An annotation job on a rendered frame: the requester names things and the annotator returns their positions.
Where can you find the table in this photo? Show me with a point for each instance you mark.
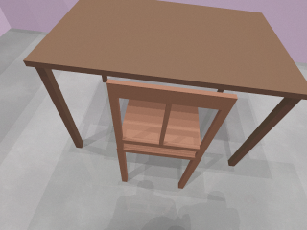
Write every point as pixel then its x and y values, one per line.
pixel 170 42

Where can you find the chair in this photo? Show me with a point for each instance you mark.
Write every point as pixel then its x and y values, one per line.
pixel 163 120

